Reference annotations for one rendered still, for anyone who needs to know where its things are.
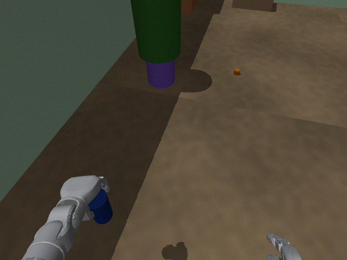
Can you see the left robot hand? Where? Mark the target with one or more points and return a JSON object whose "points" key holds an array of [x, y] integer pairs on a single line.
{"points": [[86, 188]]}

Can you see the left robot arm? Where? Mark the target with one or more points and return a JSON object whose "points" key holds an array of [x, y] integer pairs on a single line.
{"points": [[56, 237]]}

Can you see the potted plant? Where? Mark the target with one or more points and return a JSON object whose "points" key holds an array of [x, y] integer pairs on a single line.
{"points": [[158, 32]]}

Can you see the right robot hand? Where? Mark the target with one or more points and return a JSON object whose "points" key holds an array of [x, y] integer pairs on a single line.
{"points": [[282, 245]]}

